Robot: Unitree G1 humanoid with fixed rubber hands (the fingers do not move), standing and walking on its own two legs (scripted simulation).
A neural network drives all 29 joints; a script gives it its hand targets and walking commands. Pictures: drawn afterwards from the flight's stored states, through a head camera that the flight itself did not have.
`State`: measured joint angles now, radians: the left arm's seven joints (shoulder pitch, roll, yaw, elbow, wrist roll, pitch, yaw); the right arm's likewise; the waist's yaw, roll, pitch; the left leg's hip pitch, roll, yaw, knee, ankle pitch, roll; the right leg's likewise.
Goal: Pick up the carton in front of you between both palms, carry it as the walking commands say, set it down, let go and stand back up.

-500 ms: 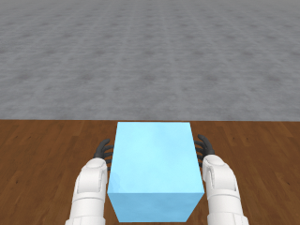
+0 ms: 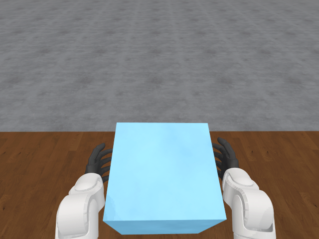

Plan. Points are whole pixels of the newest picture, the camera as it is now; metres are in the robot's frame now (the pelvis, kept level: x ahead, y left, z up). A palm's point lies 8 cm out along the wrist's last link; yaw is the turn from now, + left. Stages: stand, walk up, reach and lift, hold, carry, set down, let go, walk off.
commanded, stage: carry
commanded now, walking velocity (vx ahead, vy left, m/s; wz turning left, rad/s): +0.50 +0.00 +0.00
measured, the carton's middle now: (161, 183) +0.27 +0.01 +0.03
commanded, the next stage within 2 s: none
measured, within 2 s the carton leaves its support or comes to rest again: neither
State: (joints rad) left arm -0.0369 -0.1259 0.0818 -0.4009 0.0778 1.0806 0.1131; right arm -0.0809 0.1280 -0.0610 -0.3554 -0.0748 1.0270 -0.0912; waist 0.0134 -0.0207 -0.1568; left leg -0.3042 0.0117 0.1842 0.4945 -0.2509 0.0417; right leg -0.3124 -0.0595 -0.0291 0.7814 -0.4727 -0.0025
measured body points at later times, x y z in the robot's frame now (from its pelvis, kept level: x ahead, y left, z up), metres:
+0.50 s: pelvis +0.28 -0.06 +0.02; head +0.28 -0.07 +0.47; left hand +0.50 +0.12 +0.09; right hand +0.54 -0.19 +0.09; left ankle +0.26 +0.08 -0.66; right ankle +0.27 -0.12 -0.73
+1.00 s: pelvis +0.61 +0.01 +0.01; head +0.61 +0.02 +0.46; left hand +0.85 +0.15 +0.07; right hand +0.83 -0.16 +0.08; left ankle +0.63 +0.07 -0.73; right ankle +0.55 -0.14 -0.64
